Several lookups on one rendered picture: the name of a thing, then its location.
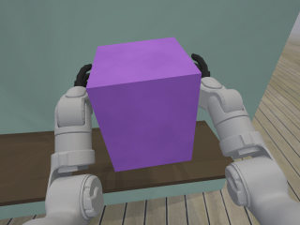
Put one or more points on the robot left upper arm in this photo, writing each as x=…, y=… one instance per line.
x=72, y=200

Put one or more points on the left robot forearm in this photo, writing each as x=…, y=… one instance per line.
x=72, y=130

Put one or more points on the robot right hand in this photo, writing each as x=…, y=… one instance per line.
x=203, y=68

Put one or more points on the table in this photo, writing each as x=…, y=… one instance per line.
x=26, y=160

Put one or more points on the robot left hand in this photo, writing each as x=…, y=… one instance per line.
x=82, y=76

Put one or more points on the robot right upper arm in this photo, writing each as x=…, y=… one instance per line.
x=258, y=184

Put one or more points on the carton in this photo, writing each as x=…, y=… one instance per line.
x=145, y=96

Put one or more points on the right robot forearm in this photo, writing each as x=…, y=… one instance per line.
x=238, y=137

